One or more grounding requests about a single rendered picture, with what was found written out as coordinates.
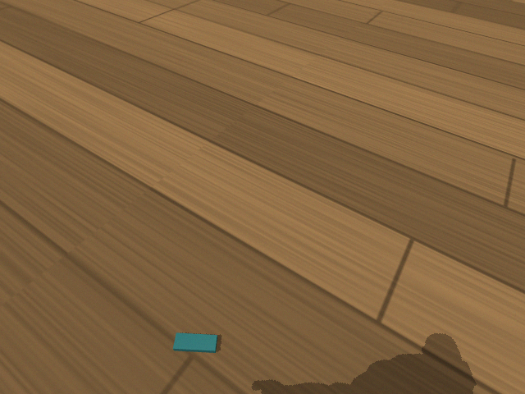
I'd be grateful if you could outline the small box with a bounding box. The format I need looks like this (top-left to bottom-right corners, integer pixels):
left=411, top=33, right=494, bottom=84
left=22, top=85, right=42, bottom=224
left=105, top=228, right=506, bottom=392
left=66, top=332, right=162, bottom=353
left=173, top=332, right=217, bottom=353

